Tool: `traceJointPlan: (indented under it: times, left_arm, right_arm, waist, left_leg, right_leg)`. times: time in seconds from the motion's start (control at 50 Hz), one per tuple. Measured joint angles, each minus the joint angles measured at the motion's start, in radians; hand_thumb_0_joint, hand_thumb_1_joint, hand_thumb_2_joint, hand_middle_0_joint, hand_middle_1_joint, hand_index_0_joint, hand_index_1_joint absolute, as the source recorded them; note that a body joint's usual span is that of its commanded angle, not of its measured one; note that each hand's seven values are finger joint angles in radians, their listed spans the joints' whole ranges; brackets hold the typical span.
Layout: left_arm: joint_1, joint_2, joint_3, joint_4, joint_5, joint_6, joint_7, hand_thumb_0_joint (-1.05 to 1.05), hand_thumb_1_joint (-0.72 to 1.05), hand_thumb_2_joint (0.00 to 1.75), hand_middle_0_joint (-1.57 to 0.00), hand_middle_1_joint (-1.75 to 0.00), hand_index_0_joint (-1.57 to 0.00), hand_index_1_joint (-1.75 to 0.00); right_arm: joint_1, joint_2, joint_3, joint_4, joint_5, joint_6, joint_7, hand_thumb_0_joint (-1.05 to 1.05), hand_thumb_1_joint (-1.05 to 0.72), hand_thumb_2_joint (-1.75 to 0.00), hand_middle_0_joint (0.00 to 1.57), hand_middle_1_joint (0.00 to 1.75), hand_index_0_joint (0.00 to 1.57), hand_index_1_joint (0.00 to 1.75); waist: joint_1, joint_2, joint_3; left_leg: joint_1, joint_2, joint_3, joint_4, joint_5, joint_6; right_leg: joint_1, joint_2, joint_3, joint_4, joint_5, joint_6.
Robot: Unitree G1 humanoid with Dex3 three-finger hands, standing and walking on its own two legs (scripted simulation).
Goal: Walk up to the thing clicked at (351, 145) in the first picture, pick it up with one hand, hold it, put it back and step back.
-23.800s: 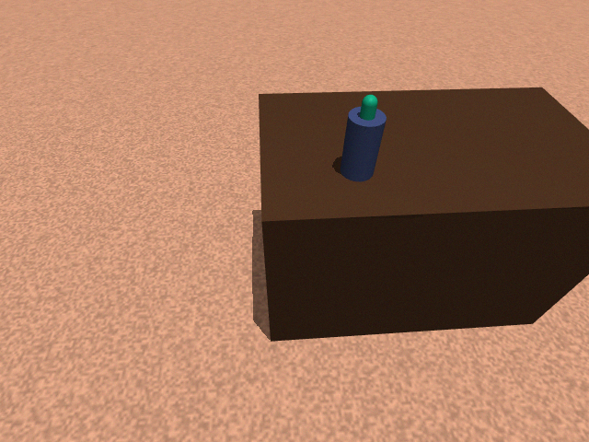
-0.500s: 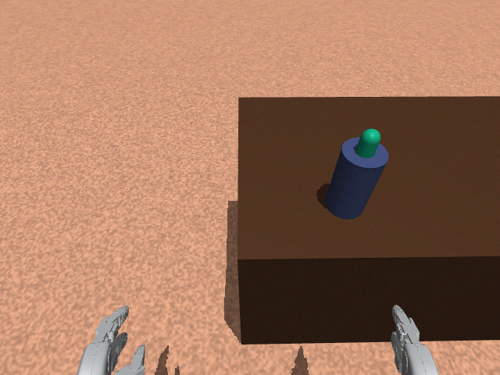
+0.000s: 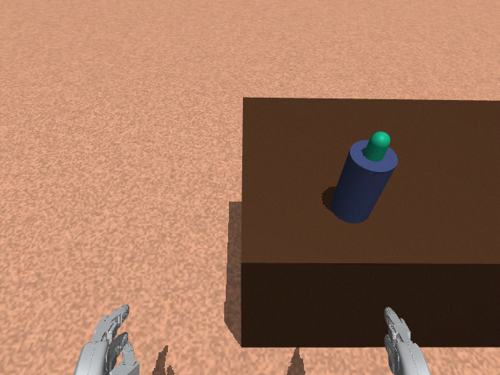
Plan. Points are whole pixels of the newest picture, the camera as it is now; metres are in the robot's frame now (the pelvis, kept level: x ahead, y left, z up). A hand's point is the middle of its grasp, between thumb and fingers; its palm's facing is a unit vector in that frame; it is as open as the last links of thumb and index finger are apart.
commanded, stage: home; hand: right
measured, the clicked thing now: (364, 175) +0.49 -0.23 +0.03
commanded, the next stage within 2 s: stand in 1.88 s
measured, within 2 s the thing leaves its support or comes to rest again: neither
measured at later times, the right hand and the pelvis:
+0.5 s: hand (366, 367) +0.17 -0.17 -0.06, palm faces +0.12 +0.97 -0.23, open 17.3 cm; pelvis +0.00 +0.00 -0.01, yaw +0 degrees
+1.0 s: hand (370, 372) +0.17 -0.18 -0.06, palm faces +0.12 +0.96 -0.23, open 17.4 cm; pelvis -0.01 +0.00 -0.01, yaw +0 degrees
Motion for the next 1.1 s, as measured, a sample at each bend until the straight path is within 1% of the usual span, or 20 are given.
traceJointPlan:
  times: [0.46, 1.1]
  left_arm:
    - [0.031, 0.004, 0.000, -0.066, 0.000, 0.028, 0.006, 0.01, 0.90, 0.90, -0.20, -0.29, -0.21, -0.30]
    - [0.051, 0.005, 0.000, -0.109, -0.001, 0.052, 0.009, 0.01, 0.90, 0.90, -0.20, -0.30, -0.21, -0.30]
  right_arm:
    - [0.027, -0.004, 0.000, -0.062, 0.002, 0.021, -0.009, -0.01, 0.51, -0.08, 0.06, 0.06, 0.06, 0.06]
    - [0.044, -0.007, 0.002, -0.090, 0.000, 0.011, -0.020, -0.01, 0.53, -0.07, 0.06, 0.05, 0.05, 0.06]
  waist:
    - [0.001, 0.001, -0.024]
    - [0.000, 0.001, -0.033]
  left_leg:
    - [-0.049, -0.002, -0.001, 0.046, -0.023, 0.003]
    - [-0.083, -0.001, -0.005, 0.074, -0.023, 0.000]
  right_leg:
    - [-0.046, -0.001, 0.000, 0.040, -0.020, 0.004]
    - [-0.080, -0.001, -0.004, 0.069, -0.022, 0.000]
